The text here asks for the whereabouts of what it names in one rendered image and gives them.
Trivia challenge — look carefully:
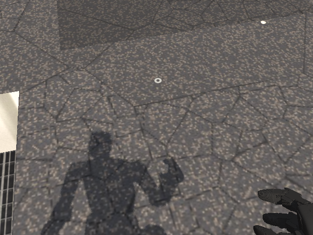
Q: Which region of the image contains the robot right hand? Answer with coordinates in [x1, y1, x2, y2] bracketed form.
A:
[253, 187, 313, 235]

